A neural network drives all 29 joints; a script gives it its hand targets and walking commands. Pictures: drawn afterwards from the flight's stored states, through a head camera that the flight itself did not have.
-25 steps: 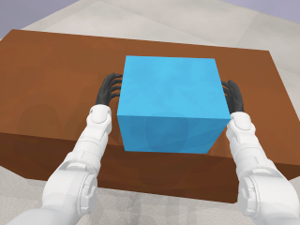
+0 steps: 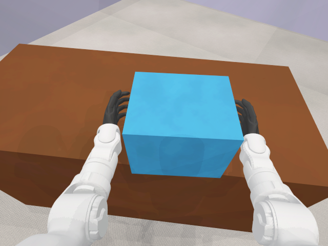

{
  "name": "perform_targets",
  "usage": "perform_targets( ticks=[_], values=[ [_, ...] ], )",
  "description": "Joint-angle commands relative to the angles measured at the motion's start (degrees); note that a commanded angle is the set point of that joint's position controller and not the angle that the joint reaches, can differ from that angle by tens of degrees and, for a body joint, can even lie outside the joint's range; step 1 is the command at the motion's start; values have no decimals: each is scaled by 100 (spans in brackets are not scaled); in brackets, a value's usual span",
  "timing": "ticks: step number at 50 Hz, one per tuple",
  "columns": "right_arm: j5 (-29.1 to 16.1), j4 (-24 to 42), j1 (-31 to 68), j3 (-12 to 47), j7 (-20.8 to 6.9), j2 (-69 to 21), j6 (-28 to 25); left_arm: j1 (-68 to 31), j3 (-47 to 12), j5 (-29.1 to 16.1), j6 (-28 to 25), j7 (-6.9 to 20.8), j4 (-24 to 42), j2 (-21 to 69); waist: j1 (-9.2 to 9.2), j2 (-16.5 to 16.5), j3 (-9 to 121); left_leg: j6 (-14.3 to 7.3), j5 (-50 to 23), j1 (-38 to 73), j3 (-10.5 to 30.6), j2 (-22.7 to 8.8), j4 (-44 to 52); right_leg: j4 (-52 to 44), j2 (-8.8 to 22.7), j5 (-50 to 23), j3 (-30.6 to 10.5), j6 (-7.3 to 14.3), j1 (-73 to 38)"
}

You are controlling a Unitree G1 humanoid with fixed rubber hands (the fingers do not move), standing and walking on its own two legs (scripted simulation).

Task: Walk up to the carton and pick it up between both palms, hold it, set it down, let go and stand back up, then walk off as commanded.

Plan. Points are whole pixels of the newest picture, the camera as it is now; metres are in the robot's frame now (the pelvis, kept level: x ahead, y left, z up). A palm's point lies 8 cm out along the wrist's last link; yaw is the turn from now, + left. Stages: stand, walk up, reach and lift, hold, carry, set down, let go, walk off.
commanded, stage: reach and lift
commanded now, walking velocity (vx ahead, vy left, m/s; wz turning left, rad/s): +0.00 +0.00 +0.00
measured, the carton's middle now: (178, 126) +0.44 -0.02 +0.01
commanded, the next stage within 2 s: none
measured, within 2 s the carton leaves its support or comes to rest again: leaves its support in 0.18 s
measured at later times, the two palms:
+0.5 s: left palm (107, 121) +0.38 +0.16 +0.10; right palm (254, 134) +0.37 -0.20 +0.09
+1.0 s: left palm (89, 108) +0.36 +0.18 +0.16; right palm (254, 120) +0.36 -0.17 +0.15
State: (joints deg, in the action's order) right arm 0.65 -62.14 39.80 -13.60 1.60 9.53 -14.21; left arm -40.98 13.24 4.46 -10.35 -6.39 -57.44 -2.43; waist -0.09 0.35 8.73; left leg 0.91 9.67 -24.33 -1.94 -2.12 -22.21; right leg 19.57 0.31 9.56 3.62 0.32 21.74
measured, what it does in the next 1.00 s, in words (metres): stands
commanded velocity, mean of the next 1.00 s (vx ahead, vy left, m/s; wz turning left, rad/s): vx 0.00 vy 0.00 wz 0.00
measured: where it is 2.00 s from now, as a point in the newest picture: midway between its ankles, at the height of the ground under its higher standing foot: outside the picture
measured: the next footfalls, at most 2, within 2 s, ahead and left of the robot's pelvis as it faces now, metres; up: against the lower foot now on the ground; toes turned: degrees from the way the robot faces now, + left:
none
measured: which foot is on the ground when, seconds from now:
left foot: down 0.00-1.00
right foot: down 0.00-1.00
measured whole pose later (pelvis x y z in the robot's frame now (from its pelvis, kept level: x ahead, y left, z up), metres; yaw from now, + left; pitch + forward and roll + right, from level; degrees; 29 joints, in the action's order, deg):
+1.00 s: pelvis -0.02 +0.00 +0.00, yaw +0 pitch +2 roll -1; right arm -1.3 -53.1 40.6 -8.8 3.8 8.8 7.5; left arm -41.5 12.1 8.5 17.2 -3.8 -42.7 -4.7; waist -0.1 -1.2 10.3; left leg 0.6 8.5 -14.7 -1.9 -2.0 -20.7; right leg 16.8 0.3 7.7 3.6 0.0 11.5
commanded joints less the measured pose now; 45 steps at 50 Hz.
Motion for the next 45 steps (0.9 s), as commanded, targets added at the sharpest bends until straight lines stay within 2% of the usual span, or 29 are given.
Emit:
perform_targets(
  ticks=[1, 2, 4, 6, 8, 11, 13, 15, 16, 17, 18, 19, 22, 23, 25, 26, 27, 28, 29, 30, 31, 32, 33, 34, 39, 42, 43, 44, 45],
  values=[
    [502, 1348, 3003, 1936, -677, -3435, -55, -3011, -2022, 284, -120, 808, 1254, 3678, 509, -133, 3200, 237, -2281, 2009, 51, 250, 15, -38, -184, -3509, -8, -174, -2010],
    [363, 1587, 2900, 2081, -698, -3384, -30, -2535, -2113, 185, -49, 792, 1271, 3746, 467, -166, 3026, 283, -2494, 2168, 117, 230, -10, -30, -256, -3651, 36, -203, -1994],
    [419, 1429, 3278, 1964, -721, -3346, -54, -3506, -2450, 65, -112, 717, 1660, 3817, 650, 133, 3349, 402, -2797, 2505, 148, 186, -218, -86, -286, -3084, 134, -96, -1543],
    [161, 1633, 2940, 2239, -732, -3416, 55, -2821, -2448, -24, 11, 686, 1541, 3837, 445, -72, 3369, 354, -2802, 2616, 150, 169, -192, -203, -331, -3075, 66, -59, -1641],
    [-8, 2290, 3590, 2432, -714, -3427, -24, -3141, -2634, -155, 53, 632, 1897, 3985, 358, -62, 3674, 342, -2778, 2429, 159, 206, -176, -101, -318, -3259, 20, -78, -1722],
    [59, 2000, 3497, 2268, -698, -3455, 219, -2987, -2265, -6, 289, 734, 1360, 3727, 413, -277, 2846, 209, -2047, 2206, 160, 228, -17, -271, -252, -2684, -66, -125, -1619],
    [15, 2186, 3815, 2281, -744, -3491, 169, -3569, -2614, -128, 229, 669, 1994, 3962, 466, -170, 3408, 286, -2344, 2344, 204, 206, -39, -110, -297, -2872, 26, -106, -1761],
    [-155, 2304, 3636, 2548, -715, -3470, 332, -3133, -2582, -241, 432, 700, 1792, 3880, 329, -119, 2922, 231, -2257, 2280, 177, 222, -15, -207, -238, -2944, -114, -102, -1623],
    [-180, 2344, 3850, 2313, -698, -3530, 358, -3404, -2478, -194, 487, 761, 1781, 3769, 386, -118, 3024, 216, -1915, 2233, 129, 284, 25, -291, -202, -2588, -124, -116, -1803],
    [-195, 2542, 4112, 2509, -747, -3639, 366, -3467, -2470, -164, 495, 738, 1898, 3839, 184, -224, 3196, 169, -1684, 2198, 89, 257, 139, -281, -255, -2371, -163, -121, -1707],
    [-139, 2576, 4171, 2511, -748, -3772, 396, -3720, -2637, -265, 477, 712, 2001, 3845, 311, -226, 3506, 158, -1546, 2120, 101, 280, 98, -199, -238, -2360, -103, -120, -1741],
    [-219, 2553, 4137, 2514, -743, -3815, 473, -3653, -2562, -278, 535, 702, 1954, 3801, 261, -163, 3253, 132, -1317, 1977, 88, 307, 160, -229, -209, -2206, -222, -106, -1840],
    [-144, 2468, 4080, 2366, -742, -3655, 628, -3782, -2756, -338, 763, 715, 2141, 3929, 435, -14, 3096, 192, -1347, 2093, 167, 284, 200, -201, -287, -2069, -127, -71, -1594],
    [-212, 2634, 4230, 2336, -691, -3794, 714, -3772, -2728, -464, 838, 750, 2012, 3800, 447, -202, 3179, 167, -1214, 2189, 122, 328, 141, -307, -244, -1933, -192, -104, -1604],
    [-370, 2974, 4528, 2529, -701, -3914, 739, -3715, -2542, -402, 899, 748, 2143, 3786, 203, -311, 3264, 47, -1194, 2023, 65, 349, 219, -260, -229, -2029, -244, -152, -1830],
    [-407, 2701, 4219, 2519, -619, -3979, 932, -3430, -2423, -339, 1040, 836, 1893, 3548, 272, -493, 2770, -9, -953, 1944, 71, 379, 290, -299, -190, -2070, -284, -205, -2076],
    [-404, 2942, 4635, 2554, -590, -4011, 977, -3682, -2125, -259, 1096, 901, 1854, 3323, 104, -568, 2654, -107, -624, 1576, 7, 433, 360, -322, -120, -1934, -390, -266, -2291],
    [-393, 2951, 4494, 2590, -529, -4208, 1050, -3562, -2096, -290, 1144, 970, 1790, 3324, 206, -810, 2548, -154, -514, 1383, -91, 519, 472, -268, -74, -2139, -455, -340, -2666],
    [-566, 2807, 4288, 2624, -533, -4158, 1117, -3569, -2182, -169, 1210, 919, 2165, 3511, 229, -360, 2720, -62, -822, 1621, -41, 505, 494, -188, -106, -2318, -372, -321, -2719],
    [-650, 2892, 4312, 2759, -525, -4235, 1149, -3602, -2338, -273, 1235, 932, 2402, 3582, 194, -320, 2859, -35, -1180, 1625, 13, 503, 385, -129, -119, -2715, -396, -275, -2762],
    [-561, 2731, 4012, 2619, -494, -3996, 1240, -3570, -2273, -147, 1377, 959, 2410, 3579, 409, -345, 2529, -13, -1230, 1957, 86, 487, 372, -176, -162, -2718, -314, -272, -2523],
    [-683, 3260, 4181, 2705, -413, -4001, 1268, -3313, -2435, -368, 1458, 1024, 2416, 3585, 435, -426, 2689, 22, -1377, 1894, 87, 531, 329, -170, -182, -3013, -335, -301, -2688],
    [-695, 3191, 4159, 2741, -387, -4131, 1332, -3652, -2431, -382, 1459, 1049, 2698, 3496, 492, -421, 2866, -7, -1279, 1850, 47, 561, 333, -199, -129, -2840, -355, -293, -2848],
    [-820, 3390, 4392, 2750, -348, -4138, 1365, -3406, -2396, -292, 1602, 1060, 2728, 3654, 406, -470, 2730, -11, -1369, 1860, 64, 540, 386, -155, -162, -3070, -350, -344, -2945],
    [-704, 2816, 4682, 2090, -307, -3799, 1643, -3474, -1743, 99, 2156, 1310, 2353, 3347, 427, -345, 1575, -79, -726, 1819, 1, 507, 645, -454, -171, -1680, -242, -284, -2462],
    [-787, 3331, 4847, 2308, -296, -4080, 1629, -3786, -1982, -181, 2196, 1334, 2901, 3548, 448, -415, 2188, -87, -1027, 1787, -21, 551, 553, -329, -124, -2288, -327, -304, -2851],
    [-765, 2872, 4720, 2162, -270, -3921, 1753, -3612, -1741, 17, 2322, 1366, 2552, 3390, 476, -352, 1537, -136, -612, 1573, 21, 557, 673, -442, -84, -1754, -313, -295, -2631],
    [-837, 3042, 4746, 2208, -277, -3940, 1740, -3661, -1804, -53, 2383, 1390, 2894, 3467, 477, -275, 1687, -99, -813, 1759, -4, 551, 613, -418, -112, -1849, -291, -289, -2697],
    [-742, 2978, 4591, 2096, -247, -4009, 1820, -3540, -1825, -42, 2430, 1422, 2589, 3319, 530, -398, 1706, -121, -659, 1718, -2, 557, 639, -440, -96, -1853, -301, -285, -2712]
  ],
)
